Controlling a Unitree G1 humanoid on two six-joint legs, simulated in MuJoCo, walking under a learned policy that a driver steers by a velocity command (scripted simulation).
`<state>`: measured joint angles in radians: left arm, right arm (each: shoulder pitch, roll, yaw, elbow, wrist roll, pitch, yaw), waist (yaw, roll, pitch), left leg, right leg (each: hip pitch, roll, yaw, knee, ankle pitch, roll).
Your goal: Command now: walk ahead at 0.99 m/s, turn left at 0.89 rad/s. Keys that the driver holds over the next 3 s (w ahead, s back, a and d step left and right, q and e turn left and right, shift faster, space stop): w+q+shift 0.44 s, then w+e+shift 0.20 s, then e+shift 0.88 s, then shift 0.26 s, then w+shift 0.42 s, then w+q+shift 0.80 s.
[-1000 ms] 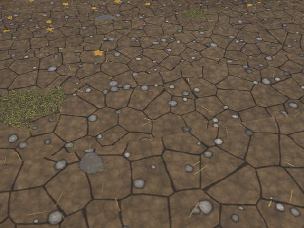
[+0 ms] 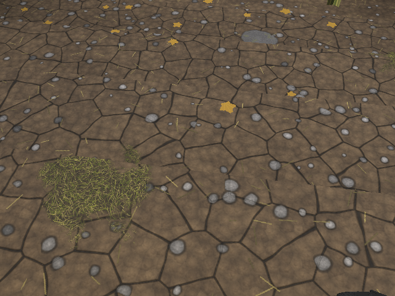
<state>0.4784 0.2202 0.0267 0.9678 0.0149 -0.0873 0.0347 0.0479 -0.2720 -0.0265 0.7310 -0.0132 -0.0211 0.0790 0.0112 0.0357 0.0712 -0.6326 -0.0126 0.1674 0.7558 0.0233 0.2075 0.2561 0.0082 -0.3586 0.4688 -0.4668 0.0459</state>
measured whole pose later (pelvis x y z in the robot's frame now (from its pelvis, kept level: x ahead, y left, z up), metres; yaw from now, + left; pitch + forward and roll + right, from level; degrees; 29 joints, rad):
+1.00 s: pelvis +0.81 +0.07 -0.14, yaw +13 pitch +0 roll -1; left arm 0.39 0.26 0.08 0.84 0.00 0.03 0.02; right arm 0.04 -0.19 0.01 0.71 -0.02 -0.07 -0.01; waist 0.08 -0.03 0.10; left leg -0.37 0.04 0.10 0.55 -0.17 0.03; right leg -0.45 0.04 0.01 1.23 -0.48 0.00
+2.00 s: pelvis +0.90 +0.09 -0.12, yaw -26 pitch +0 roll -2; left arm 0.24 0.34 0.07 0.75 0.03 0.06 -0.05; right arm 0.34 -0.27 -0.03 0.78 0.00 -0.01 0.01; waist -0.03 -0.05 -0.03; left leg -0.12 -0.05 -0.04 0.33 -0.21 0.07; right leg -0.48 0.11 0.20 0.97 -0.18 0.02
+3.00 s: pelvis +1.40 -0.16 -0.32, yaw +9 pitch -1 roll +3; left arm 0.10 0.21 -0.01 0.77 0.06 -0.06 0.01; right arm 0.41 -0.29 -0.06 0.98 -0.03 -0.04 -0.01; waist -0.02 0.01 0.11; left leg -0.14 -0.25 -0.02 0.55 -0.37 0.19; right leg -0.63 -0.15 0.17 1.04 -0.30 0.08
